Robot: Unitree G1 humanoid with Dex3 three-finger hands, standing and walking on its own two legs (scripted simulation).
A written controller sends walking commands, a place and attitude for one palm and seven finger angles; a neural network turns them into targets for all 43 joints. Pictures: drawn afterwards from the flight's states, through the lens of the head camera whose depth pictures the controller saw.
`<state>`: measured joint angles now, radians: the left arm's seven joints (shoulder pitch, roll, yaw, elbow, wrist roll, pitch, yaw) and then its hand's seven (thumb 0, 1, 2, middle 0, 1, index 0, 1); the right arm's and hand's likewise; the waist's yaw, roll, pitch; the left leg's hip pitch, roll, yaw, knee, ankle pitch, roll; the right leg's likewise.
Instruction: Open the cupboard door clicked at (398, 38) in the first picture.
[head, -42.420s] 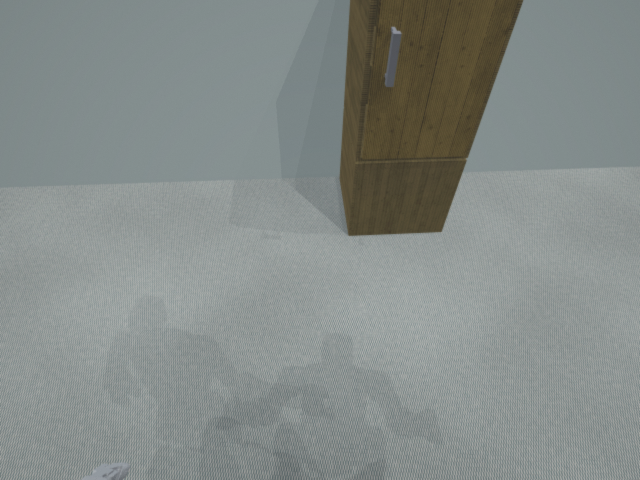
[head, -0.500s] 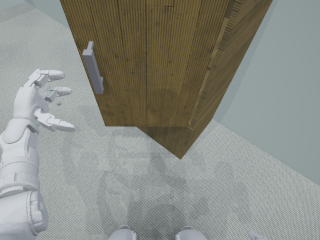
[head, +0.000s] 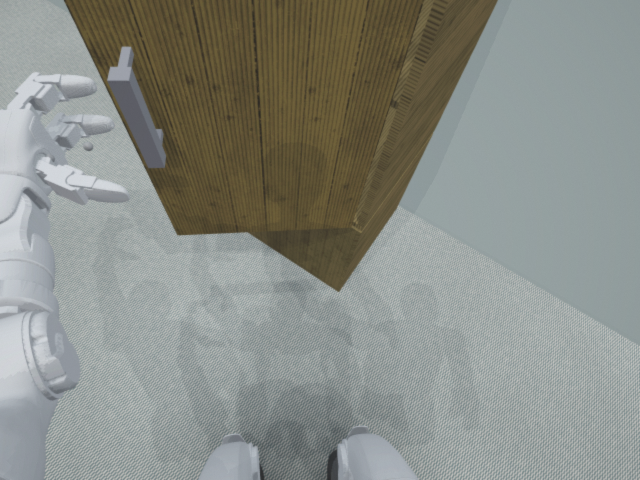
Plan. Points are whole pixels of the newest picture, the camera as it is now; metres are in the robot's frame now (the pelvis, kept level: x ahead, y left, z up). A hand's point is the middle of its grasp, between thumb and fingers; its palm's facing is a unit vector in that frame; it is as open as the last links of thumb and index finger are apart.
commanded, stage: move the hooked fingers beside the handle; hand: left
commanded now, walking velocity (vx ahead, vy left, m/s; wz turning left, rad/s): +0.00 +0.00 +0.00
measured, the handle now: (142, 111) +0.56 +0.19 +0.08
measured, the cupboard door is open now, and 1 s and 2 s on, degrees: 40 39 37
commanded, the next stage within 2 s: slide the fingers in behind the handle in 0.92 s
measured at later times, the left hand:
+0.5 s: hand (94, 137) +0.51 +0.24 +0.08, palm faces +0.02 -1.00 -0.01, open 14.0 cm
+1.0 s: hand (99, 137) +0.51 +0.23 +0.08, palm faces +0.02 -1.00 -0.01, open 13.9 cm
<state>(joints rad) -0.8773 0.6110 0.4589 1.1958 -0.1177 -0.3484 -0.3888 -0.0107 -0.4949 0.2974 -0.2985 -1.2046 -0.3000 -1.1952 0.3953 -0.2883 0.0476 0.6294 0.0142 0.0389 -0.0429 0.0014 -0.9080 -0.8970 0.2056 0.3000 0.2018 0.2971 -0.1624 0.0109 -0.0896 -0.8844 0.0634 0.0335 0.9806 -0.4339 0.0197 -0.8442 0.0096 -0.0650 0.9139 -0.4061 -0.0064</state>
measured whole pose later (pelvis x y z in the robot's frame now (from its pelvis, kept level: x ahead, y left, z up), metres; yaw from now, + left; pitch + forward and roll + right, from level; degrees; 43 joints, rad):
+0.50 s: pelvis +0.01 +0.00 +0.00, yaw -1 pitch +21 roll -3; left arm -0.85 0.60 0.48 1.14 -0.11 -0.35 -0.36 -0.01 -0.49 0.30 -0.30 -1.20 -0.30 -1.20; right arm 0.43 -0.27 0.04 0.61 0.00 0.10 -0.02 0.00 -0.91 -0.90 0.21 0.30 0.20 0.30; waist -0.17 0.02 -0.10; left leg -0.89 0.07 0.04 0.98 -0.46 0.02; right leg -0.85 0.02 -0.06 0.89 -0.41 0.00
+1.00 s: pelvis +0.01 +0.00 -0.01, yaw +0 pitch +21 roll -3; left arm -0.93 0.63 0.45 1.22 -0.09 -0.36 -0.35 -0.01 -0.49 0.30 -0.30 -1.20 -0.31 -1.21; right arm 0.38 -0.28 0.06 0.61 0.00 0.08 -0.03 0.00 -0.91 -0.90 0.21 0.30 0.20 0.30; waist -0.18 0.01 -0.09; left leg -0.94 0.07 0.02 1.02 -0.46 0.02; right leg -0.89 0.02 -0.07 0.94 -0.42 -0.01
